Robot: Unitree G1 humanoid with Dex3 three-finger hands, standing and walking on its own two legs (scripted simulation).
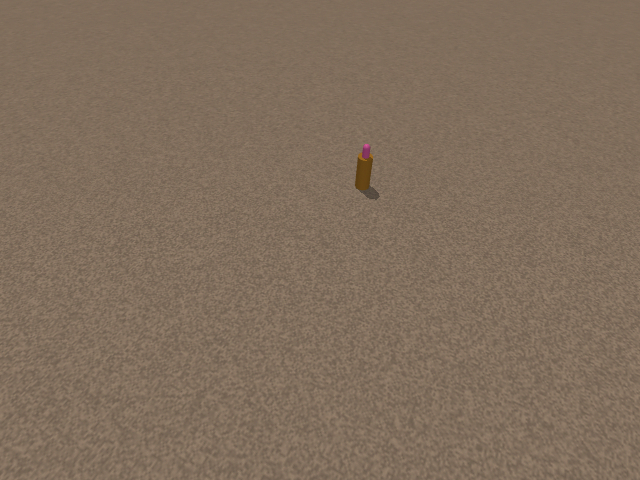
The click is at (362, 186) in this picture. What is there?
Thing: necked bottle
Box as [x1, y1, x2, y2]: [355, 144, 372, 189]
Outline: 368,144 365,144 363,146 362,152 358,155 355,186 359,189 366,189 369,183 372,155 369,152
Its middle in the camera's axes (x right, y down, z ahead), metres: +0.22 -0.37 +1.88
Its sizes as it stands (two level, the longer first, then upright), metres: 0.072 0.072 0.243
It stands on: the floor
